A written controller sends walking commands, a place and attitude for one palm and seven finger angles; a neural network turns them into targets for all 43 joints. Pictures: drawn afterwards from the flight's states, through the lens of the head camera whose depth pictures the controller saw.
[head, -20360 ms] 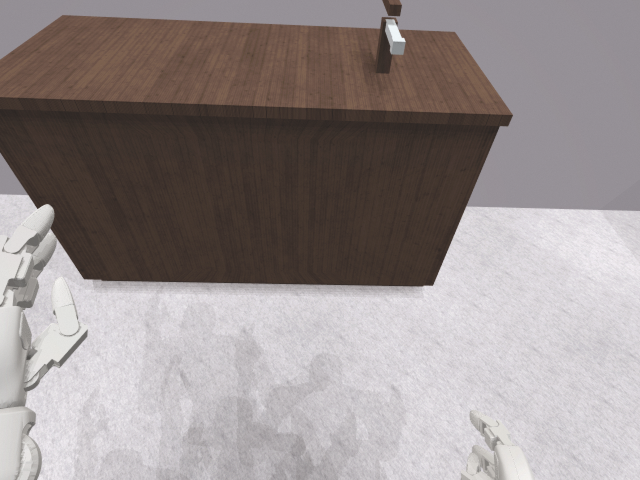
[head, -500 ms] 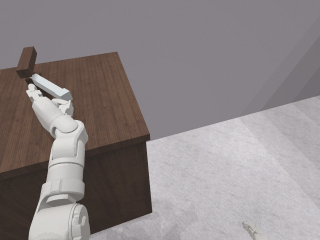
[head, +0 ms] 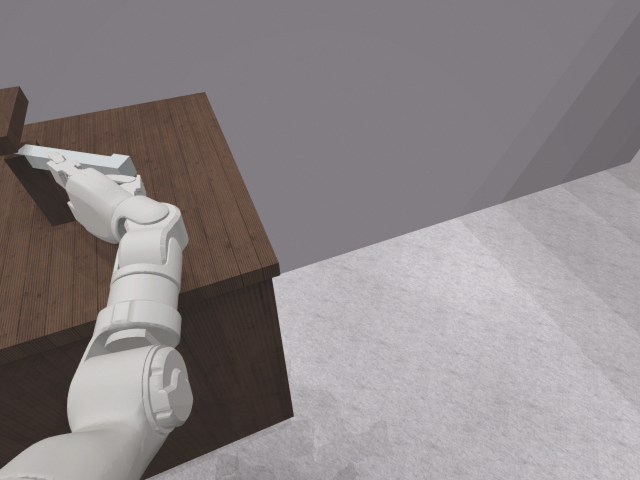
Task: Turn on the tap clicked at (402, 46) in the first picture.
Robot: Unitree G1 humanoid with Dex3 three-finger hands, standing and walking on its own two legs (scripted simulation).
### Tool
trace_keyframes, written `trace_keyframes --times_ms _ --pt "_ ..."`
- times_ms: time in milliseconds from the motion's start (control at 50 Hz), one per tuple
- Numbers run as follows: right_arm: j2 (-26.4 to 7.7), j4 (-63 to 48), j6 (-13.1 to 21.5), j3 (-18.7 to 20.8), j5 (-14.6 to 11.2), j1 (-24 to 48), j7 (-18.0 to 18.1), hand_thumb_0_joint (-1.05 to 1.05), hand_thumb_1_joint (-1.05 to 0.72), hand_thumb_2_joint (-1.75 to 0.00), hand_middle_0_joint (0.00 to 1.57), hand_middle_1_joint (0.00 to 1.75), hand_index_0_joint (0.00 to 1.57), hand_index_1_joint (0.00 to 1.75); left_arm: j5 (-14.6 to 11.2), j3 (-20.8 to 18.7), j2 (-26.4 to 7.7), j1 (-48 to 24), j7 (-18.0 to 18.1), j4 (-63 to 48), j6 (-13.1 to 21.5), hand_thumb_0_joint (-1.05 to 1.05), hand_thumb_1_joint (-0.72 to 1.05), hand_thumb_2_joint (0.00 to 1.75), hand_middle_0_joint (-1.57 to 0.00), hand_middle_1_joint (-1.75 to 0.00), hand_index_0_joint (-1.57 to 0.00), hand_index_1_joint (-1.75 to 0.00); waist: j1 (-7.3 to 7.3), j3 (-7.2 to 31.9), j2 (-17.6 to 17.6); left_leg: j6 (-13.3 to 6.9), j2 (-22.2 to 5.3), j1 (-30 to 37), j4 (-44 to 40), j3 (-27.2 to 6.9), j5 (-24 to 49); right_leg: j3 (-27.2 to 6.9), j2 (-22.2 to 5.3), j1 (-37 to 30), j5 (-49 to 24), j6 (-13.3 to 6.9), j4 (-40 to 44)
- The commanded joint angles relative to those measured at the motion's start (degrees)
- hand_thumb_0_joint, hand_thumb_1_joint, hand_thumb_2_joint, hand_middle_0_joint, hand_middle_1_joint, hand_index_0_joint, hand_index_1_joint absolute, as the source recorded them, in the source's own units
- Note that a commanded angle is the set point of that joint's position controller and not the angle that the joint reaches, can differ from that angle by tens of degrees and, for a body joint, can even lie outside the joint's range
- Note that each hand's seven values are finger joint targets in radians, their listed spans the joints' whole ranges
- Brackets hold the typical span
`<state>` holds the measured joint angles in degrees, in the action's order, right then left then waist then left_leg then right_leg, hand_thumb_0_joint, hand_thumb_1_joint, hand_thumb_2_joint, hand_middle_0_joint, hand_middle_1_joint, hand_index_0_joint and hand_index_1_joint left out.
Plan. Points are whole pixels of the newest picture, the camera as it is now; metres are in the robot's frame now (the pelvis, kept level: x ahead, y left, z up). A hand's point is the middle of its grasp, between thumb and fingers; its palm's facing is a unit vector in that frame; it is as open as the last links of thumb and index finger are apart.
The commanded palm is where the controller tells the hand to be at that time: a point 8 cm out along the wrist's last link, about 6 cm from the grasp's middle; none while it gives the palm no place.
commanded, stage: push the lever round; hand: left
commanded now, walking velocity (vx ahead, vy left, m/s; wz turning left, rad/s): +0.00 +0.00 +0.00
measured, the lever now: (119, 169) +0.47 +0.28 +0.16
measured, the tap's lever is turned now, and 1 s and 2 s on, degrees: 55 79 79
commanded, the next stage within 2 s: lift the hand up off the lever in 0.64 s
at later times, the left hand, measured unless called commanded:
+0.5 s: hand (153, 171) +0.47 +0.24 +0.15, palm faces +0.85 -0.50 -0.17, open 8.1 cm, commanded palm +0.42 +0.26 +0.16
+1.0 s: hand (148, 158) +0.50 +0.25 +0.16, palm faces +0.84 -0.52 -0.13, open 7.9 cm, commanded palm +0.43 +0.26 +0.17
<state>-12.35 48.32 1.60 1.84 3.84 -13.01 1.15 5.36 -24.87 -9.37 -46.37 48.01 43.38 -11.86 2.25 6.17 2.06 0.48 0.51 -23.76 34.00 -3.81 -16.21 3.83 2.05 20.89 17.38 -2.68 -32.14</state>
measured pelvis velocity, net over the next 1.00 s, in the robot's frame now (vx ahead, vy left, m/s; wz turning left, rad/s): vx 0.01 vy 0.00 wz -0.01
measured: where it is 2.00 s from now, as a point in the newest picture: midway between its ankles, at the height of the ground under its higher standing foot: outside the picture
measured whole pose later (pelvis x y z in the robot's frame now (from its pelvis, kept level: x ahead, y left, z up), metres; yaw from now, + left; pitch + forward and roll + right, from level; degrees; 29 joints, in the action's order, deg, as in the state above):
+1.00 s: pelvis +0.01 +0.00 +0.00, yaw -1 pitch +10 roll -1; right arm -13.7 49.1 1.9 2.5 4.5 -19.8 -1.6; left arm 7.9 -29.3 -17.6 -56.4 48.4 57.5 -6.7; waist 6.3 6.9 2.1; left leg 0.6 -0.5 -28.7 35.9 -3.8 -17.6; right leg 3.8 3.1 25.1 17.6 -2.8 -32.2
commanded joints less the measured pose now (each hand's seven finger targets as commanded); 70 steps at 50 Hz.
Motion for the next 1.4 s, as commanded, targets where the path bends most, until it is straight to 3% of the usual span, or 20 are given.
trace_keyframes --times_ms 0,40,120,160,180,240,320,400,480,520,580,640,680,740,800,1000,1100,1180,1220,1380 --pt "-7.8 -6.5 1.5 2.4 -0.2 1.4 0.1 0.00 -0.90 -0.90 0.20 0.30 0.20 0.30 2.6 1.0 -11.8 -26.0 1.0 -10.5 2.8 0.00 0.90 0.90 -0.15 -0.15 -0.15 -0.15 0.20 16.3 -2.1 -1.8 0.0 5.8 -2.1 2.5 17.3 -0.7 -2.1 -8.4 -19.4 1.8 2.8" --pt "-8.0 -6.0 1.6 2.4 -0.2 1.2 0.0 0.00 -0.90 -0.90 0.20 0.30 0.20 0.30 2.9 1.3 -11.9 -28.7 1.3 -9.1 2.7 0.00 0.90 0.90 -0.15 -0.15 -0.15 -0.15 1.24 14.4 -2.6 -2.0 -0.1 5.2 -2.3 2.2 14.9 -0.6 -1.9 -6.5 -16.0 1.8 3.4" --pt "-8.1 -5.4 1.7 2.8 0.2 0.2 -0.1 0.00 -0.90 -0.90 0.20 0.30 0.20 0.30 3.8 -0.5 -14.8 -31.2 1.8 -9.6 3.8 0.00 0.90 0.90 -0.15 -0.15 -0.15 -0.15 0.85 16.7 -1.4 -2.1 0.0 5.2 -2.0 2.1 14.3 -0.9 -1.8 -7.3 -15.7 1.7 3.3" --pt "-7.9 -5.3 1.9 2.7 0.2 0.1 -0.3 0.00 -0.90 -0.90 0.20 0.30 0.20 0.30 4.3 1.9 -12.3 -31.8 1.7 -8.5 3.9 0.00 0.90 0.90 -0.15 -0.15 -0.15 -0.15 1.72 16.4 -0.3 -2.2 0.0 5.3 -1.6 2.4 14.1 -1.0 -1.8 -6.2 -15.5 1.7 3.2" --pt "-8.0 -5.1 2.0 2.6 0.2 -0.4 -0.3 0.00 -0.90 -0.90 0.20 0.30 0.20 0.30 4.3 1.4 -12.9 -32.4 1.8 -6.9 3.9 0.00 0.90 0.90 -0.15 -0.15 -0.15 -0.15 2.16 15.4 -2.2 -2.4 0.0 4.4 -1.6 2.2 13.0 -0.9 -1.8 -5.5 -14.7 1.9 3.3" --pt "-8.2 -4.5 2.2 2.5 0.4 -0.9 -0.4 0.00 -0.90 -0.90 0.20 0.30 0.20 0.30 4.9 1.9 -13.5 -35.9 1.9 -3.9 4.5 0.00 0.90 0.90 -0.15 -0.15 -0.15 -0.15 2.87 13.9 -0.6 -2.4 0.0 3.6 -1.7 1.9 10.8 -1.1 -1.8 -3.4 -11.8 1.8 3.6" --pt "-8.6 -4.0 1.8 2.6 0.8 -2.2 -0.3 0.00 -0.90 -0.90 0.20 0.30 0.20 0.30 5.2 -1.4 -17.8 -36.9 2.1 -0.5 5.7 0.00 0.90 0.90 -0.15 -0.15 -0.15 -0.15 2.80 16.4 -1.9 -2.7 0.3 2.0 -0.9 1.9 10.0 -1.6 -2.0 -4.6 -12.7 2.3 3.4" --pt "-8.5 -4.1 1.7 2.4 0.8 -3.8 -0.6 0.00 -0.90 -0.90 0.20 0.30 0.20 0.30 6.3 0.1 -17.4 -40.3 2.1 2.2 6.5 0.00 0.90 0.90 -0.15 -0.15 -0.15 -0.15 4.13 16.7 -1.1 -2.8 0.1 1.5 -0.1 2.0 11.0 -1.6 -2.1 -3.2 -14.6 2.4 2.6" --pt "-8.7 -4.4 1.6 2.5 1.0 -5.3 -1.0 0.00 -0.90 -0.90 0.20 0.30 0.20 0.30 6.3 -1.3 -19.0 -40.4 2.2 2.8 7.4 0.00 0.90 0.90 -0.15 -0.15 -0.15 -0.15 3.95 19.8 -1.5 -2.9 0.1 1.5 0.5 2.0 12.3 -1.6 -1.9 -4.3 -17.1 2.6 1.9" --pt "-9.2 -4.2 1.4 2.6 1.0 -5.8 -1.0 0.00 -0.90 -0.90 0.20 0.30 0.20 0.30 6.2 -3.4 -21.4 -38.2 2.0 5.5 7.3 0.00 0.90 0.90 -0.15 -0.15 -0.15 -0.15 3.88 18.7 -2.1 -3.0 0.2 0.0 0.6 1.8 11.8 -1.6 -2.0 -4.6 -17.6 2.8 1.9" --pt "-9.2 -4.4 1.4 2.4 0.8 -6.5 -1.1 0.00 -0.90 -0.90 0.20 0.30 0.20 0.30 6.3 -2.1 -21.1 -40.8 1.6 6.5 7.5 0.00 0.90 0.90 -0.15 -0.15 -0.15 -0.15 5.00 17.4 -1.7 -3.1 0.0 -0.9 0.6 2.1 10.2 -1.9 -2.1 -3.3 -15.8 2.9 2.4" --pt "-9.5 -4.4 1.3 2.5 0.7 -7.7 -1.2 0.00 -0.90 -0.90 0.20 0.30 0.20 0.30 6.1 -4.3 -24.3 -40.5 1.3 6.8 8.1 0.00 0.90 0.90 -0.15 -0.15 -0.15 -0.15 4.56 19.1 -1.7 -3.2 0.0 -1.1 0.6 2.0 10.9 -2.0 -2.2 -4.8 -17.5 3.1 2.2" --pt "-9.3 -4.6 1.5 2.5 0.6 -7.8 -1.5 0.00 -0.90 -0.90 0.20 0.30 0.20 0.30 6.0 -3.1 -22.2 -39.2 0.9 7.7 8.2 0.00 0.90 0.90 -0.15 -0.15 -0.15 -0.15 4.63 19.1 -1.7 -3.2 0.0 -0.9 0.8 2.2 11.3 -1.7 -2.0 -4.7 -18.2 3.1 2.2" --pt "-9.8 -4.7 1.4 2.6 0.5 -8.7 -1.7 0.00 -0.90 -0.90 0.20 0.30 0.20 0.30 5.8 -4.5 -24.5 -38.8 0.6 8.2 8.2 0.00 0.90 0.90 -0.15 -0.15 -0.15 -0.15 4.50 19.0 -1.1 -3.2 0.0 -1.3 0.6 2.3 11.4 -1.8 -2.0 -5.0 -18.3 3.2 2.4" --pt "-9.4 -4.7 1.5 2.7 0.3 -8.7 -1.9 0.00 -0.90 -0.90 0.20 0.30 0.20 0.30 5.3 -2.4 -21.5 -38.8 0.3 6.2 8.5 0.00 0.90 0.90 -0.15 -0.15 -0.15 -0.15 4.55 19.0 0.3 -3.1 -0.2 0.9 0.5 2.5 13.6 -1.3 -1.6 -5.4 -19.5 2.8 2.5" --pt "-9.3 -4.3 2.4 3.1 0.4 -7.0 -2.3 0.00 -0.90 -0.90 0.20 0.30 0.20 0.30 4.3 -0.8 -17.6 -38.1 1.0 -1.8 7.4 0.00 0.90 0.90 -0.15 -0.15 -0.15 -0.15 3.11 20.4 2.8 -2.1 -0.8 7.0 -0.9 2.2 20.2 0.1 -0.5 -6.3 -20.2 1.6 2.4" --pt "-9.0 -4.6 2.8 3.3 0.4 -5.5 -2.4 0.00 -0.90 -0.90 0.20 0.30 0.20 0.30 3.7 0.1 -14.8 -35.3 1.4 -6.3 5.1 0.00 0.90 0.90 -0.15 -0.15 -0.15 -0.15 2.19 20.2 1.5 -1.3 -1.3 9.0 -1.3 2.1 24.4 0.6 -0.4 -7.5 -22.0 1.4 2.3" --pt "-8.8 -4.9 2.7 3.1 0.3 -4.2 -1.8 0.00 -0.90 -0.90 0.20 0.30 0.20 0.30 3.5 -1.3 -16.4 -34.5 1.3 -7.2 3.2 0.00 0.90 0.90 -0.15 -0.15 -0.15 -0.15 1.49 18.8 -0.6 -1.3 -1.1 7.7 -2.1 2.7 23.2 0.5 -0.8 -9.2 -22.7 1.5 2.7" --pt "-8.9 -4.5 2.6 2.9 0.4 -3.8 -1.6 0.00 -0.90 -0.90 0.20 0.30 0.20 0.30 4.1 -1.5 -17.3 -36.4 1.3 -7.7 2.7 0.00 0.90 0.90 -0.15 -0.15 -0.15 -0.15 1.61 17.7 0.7 -1.1 -1.1 7.7 -2.4 2.3 22.7 0.4 -1.0 -8.8 -21.8 1.3 2.9" --pt "-8.4 -5.0 3.3 2.9 -0.2 -2.2 -1.3 0.00 -0.90 -0.90 0.20 0.30 0.20 0.30 3.1 2.0 -12.8 -34.8 0.2 -8.5 0.9 0.00 0.90 0.90 -0.15 -0.15 -0.15 -0.15 1.60 18.1 -0.1 -0.9 -1.0 9.6 -2.7 2.6 23.4 0.4 -1.0 -8.9 -22.1 1.4 3.4"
